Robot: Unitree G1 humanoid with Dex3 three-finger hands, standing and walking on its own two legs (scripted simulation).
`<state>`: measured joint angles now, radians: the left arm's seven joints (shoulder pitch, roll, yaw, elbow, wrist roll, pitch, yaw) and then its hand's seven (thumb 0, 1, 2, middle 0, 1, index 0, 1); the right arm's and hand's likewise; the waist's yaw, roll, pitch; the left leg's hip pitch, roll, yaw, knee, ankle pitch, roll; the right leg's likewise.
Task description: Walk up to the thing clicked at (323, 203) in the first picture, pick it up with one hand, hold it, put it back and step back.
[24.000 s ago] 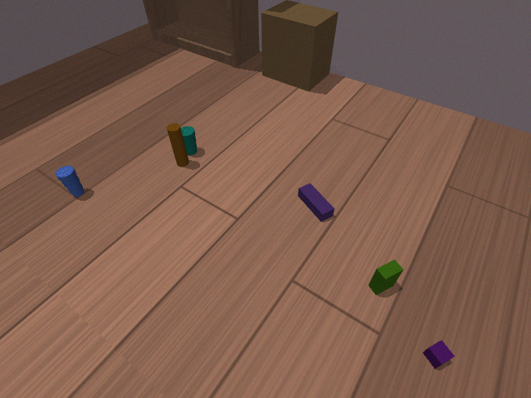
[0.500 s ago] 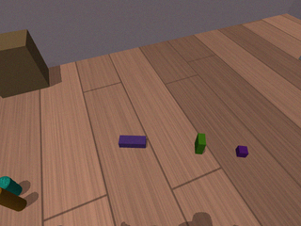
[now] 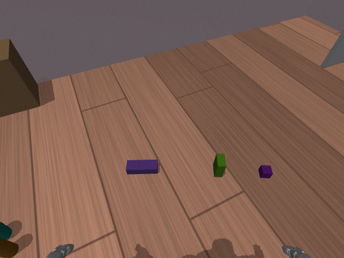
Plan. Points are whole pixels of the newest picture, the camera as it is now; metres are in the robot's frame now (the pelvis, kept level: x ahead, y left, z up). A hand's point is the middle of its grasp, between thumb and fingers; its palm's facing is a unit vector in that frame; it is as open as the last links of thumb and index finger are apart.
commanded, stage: walk up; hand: left
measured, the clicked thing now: (142, 166) +0.75 +0.21 -0.74
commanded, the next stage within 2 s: stand in 0.06 s
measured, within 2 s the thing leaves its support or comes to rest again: neither
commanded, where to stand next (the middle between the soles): +0.37 -0.03 m, yaw +2 degrees
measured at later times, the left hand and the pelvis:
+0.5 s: hand out of the picture +0.05 +0.23 -0.14, palm faces -0.02 -0.94 -0.35, open 7.4 cm; pelvis -0.03 -0.02 +0.01, yaw +1 degrees
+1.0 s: hand out of the picture +0.04 +0.23 -0.15, palm faces -0.04 -0.94 -0.35, open 7.4 cm; pelvis -0.03 -0.02 +0.01, yaw +1 degrees
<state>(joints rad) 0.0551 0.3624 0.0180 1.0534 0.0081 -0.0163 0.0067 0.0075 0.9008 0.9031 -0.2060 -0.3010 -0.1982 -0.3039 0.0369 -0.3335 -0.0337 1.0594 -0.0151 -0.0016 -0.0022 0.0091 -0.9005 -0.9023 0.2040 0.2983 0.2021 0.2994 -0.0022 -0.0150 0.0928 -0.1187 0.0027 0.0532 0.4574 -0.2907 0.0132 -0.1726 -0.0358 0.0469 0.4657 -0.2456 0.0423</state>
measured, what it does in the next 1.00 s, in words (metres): stands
